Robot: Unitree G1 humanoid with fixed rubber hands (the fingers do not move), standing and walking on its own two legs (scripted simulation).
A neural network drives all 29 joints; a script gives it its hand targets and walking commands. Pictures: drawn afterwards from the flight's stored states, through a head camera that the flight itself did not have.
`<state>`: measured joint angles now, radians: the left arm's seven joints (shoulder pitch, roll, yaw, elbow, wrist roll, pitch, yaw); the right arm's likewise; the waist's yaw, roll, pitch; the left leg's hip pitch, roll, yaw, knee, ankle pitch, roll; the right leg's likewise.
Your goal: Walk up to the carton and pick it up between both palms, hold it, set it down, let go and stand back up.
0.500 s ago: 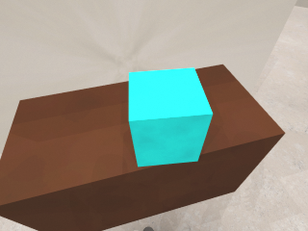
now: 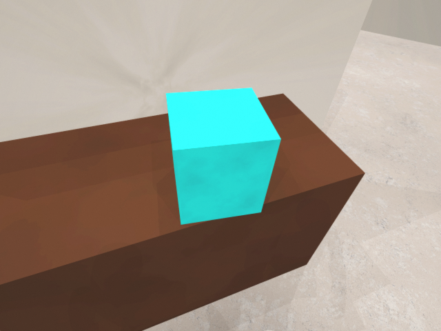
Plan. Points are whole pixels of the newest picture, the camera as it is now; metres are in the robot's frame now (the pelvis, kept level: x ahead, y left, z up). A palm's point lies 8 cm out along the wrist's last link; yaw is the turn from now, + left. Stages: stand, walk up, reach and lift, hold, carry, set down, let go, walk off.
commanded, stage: walk up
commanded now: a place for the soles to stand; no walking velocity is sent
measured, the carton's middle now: (216, 156) +0.50 +0.01 +0.02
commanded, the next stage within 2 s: none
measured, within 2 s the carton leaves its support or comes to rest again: neither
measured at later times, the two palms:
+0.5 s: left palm out of the picture +0.09 +0.16 -0.12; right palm out of the picture +0.01 -0.30 -0.13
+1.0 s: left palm out of the picture +0.13 +0.16 -0.13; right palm (344, 267) +0.28 -0.29 -0.12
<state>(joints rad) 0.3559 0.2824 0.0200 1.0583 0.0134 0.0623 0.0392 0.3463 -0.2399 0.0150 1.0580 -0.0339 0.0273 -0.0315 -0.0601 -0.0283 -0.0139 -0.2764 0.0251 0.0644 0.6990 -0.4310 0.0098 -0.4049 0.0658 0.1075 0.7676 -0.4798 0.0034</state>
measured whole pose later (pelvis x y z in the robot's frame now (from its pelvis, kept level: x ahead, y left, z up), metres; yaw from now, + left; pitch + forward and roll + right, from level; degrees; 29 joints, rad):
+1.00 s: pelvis +0.14 -0.08 +0.01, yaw +10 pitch -1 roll +0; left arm 0.25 0.20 -0.02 0.94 -0.01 0.01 0.02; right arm 0.10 -0.19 0.02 0.96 0.00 0.01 -0.03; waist 0.01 -0.01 0.11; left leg -0.33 0.01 -0.01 0.59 -0.23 -0.01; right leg -0.11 -0.02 -0.18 0.55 -0.41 -0.04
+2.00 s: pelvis +0.12 -0.10 +0.00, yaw +17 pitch -3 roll -1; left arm 0.25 0.26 0.00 1.00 0.02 0.07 0.02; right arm 0.19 -0.21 0.03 0.97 -0.01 0.00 -0.05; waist -0.01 -0.01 0.10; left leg -0.38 -0.02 -0.13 0.64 -0.21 -0.03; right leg -0.11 -0.01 -0.28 0.59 -0.43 -0.07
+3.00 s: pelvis +0.10 -0.11 +0.02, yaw +20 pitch -3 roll +0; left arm 0.39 0.20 -0.03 1.03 0.01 0.01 0.02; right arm 0.16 -0.18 0.07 1.05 0.00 0.00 -0.03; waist 0.02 -0.02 0.06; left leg -0.24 0.01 -0.01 0.50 -0.21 0.00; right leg -0.06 0.02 -0.26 0.42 -0.32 -0.08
